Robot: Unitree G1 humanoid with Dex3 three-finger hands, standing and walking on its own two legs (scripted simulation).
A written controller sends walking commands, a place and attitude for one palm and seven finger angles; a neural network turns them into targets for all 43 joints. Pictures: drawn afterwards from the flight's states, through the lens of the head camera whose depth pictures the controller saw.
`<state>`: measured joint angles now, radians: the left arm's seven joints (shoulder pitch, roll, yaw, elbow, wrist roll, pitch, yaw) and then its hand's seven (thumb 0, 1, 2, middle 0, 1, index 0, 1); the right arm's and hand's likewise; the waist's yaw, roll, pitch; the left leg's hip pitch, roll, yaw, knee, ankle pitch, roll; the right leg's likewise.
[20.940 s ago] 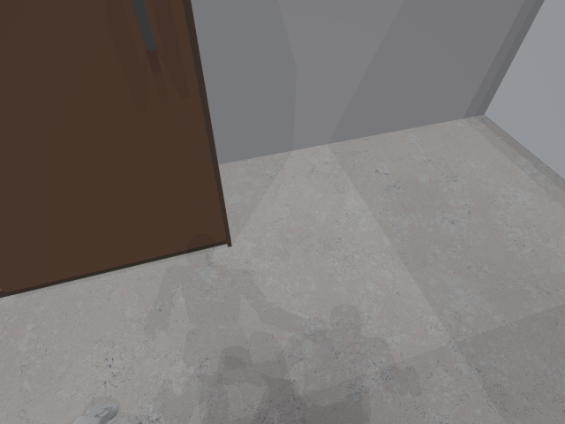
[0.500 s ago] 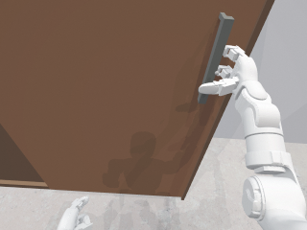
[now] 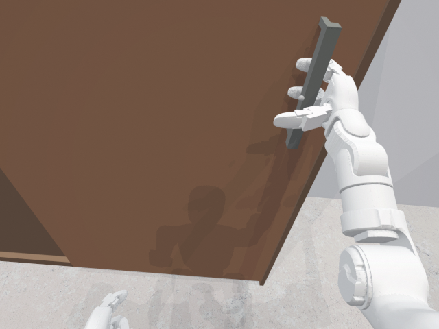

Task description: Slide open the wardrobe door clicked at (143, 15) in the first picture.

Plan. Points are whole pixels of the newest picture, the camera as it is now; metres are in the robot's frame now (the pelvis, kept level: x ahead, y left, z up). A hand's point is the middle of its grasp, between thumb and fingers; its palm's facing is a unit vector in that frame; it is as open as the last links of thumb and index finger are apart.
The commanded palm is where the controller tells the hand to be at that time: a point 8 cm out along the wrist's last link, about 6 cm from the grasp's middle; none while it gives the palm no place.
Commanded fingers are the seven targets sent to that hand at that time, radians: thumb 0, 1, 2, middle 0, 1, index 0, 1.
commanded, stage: slide the fingers in behind the handle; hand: right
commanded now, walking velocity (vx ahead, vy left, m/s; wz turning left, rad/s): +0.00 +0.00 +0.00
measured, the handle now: (306, 89) +0.48 -0.11 +0.24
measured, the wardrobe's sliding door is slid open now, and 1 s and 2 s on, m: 0.00 0.00 0.00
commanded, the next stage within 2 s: grip the handle and tug to test in 0.10 s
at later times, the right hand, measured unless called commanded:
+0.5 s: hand (303, 101) +0.43 -0.10 +0.24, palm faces +0.00 +1.00 +0.00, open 11.8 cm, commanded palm +0.41 -0.15 +0.24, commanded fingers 0.00 -0.25 -0.62 0.38 1.31 0.38 1.31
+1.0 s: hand (305, 102) +0.43 -0.10 +0.25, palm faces +0.00 +1.00 +0.00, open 6.6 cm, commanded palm +0.40 -0.15 +0.24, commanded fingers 0.00 -0.90 -0.90 0.45 1.40 0.45 1.40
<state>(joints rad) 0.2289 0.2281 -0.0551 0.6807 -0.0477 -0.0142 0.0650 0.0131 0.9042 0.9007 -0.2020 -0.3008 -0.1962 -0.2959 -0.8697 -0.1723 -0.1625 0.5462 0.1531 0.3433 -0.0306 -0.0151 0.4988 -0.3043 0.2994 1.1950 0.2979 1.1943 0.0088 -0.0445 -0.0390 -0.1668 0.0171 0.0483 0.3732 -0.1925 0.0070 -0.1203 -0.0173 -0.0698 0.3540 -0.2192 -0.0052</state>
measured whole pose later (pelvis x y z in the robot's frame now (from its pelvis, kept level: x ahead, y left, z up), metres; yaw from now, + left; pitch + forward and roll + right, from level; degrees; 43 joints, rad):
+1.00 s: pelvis +0.01 +0.00 +0.00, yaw +0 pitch -1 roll +0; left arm 0.20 0.24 -0.05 0.66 -0.05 0.01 0.07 0.01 0.90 0.90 -0.20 -0.30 -0.20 -0.30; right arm -0.80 -0.17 -0.15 0.43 0.16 0.40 -0.03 0.00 -0.61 -0.77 0.33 1.35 0.32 1.34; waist 0.00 -0.05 -0.04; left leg -0.14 0.02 0.05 0.37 -0.20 0.01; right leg -0.10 -0.02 -0.06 0.36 -0.23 -0.01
